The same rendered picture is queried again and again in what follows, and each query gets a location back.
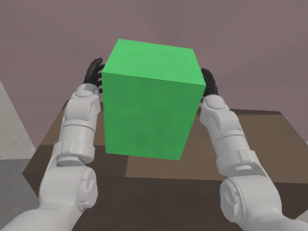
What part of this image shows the robot left upper arm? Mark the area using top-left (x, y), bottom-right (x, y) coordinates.
top-left (0, 166), bottom-right (98, 231)

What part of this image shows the robot right upper arm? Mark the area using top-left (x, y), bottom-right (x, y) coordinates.
top-left (219, 174), bottom-right (308, 231)

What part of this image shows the carton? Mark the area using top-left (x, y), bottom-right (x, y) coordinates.
top-left (101, 38), bottom-right (206, 161)

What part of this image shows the left robot hand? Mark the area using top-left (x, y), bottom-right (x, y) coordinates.
top-left (83, 58), bottom-right (105, 93)

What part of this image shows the left robot forearm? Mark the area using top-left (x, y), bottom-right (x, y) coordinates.
top-left (38, 83), bottom-right (101, 204)

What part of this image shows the right robot hand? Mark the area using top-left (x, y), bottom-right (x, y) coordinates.
top-left (200, 67), bottom-right (218, 103)

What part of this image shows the pedestal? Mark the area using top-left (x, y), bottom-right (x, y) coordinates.
top-left (22, 100), bottom-right (308, 231)

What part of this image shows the right robot forearm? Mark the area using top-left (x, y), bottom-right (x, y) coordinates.
top-left (199, 94), bottom-right (282, 210)

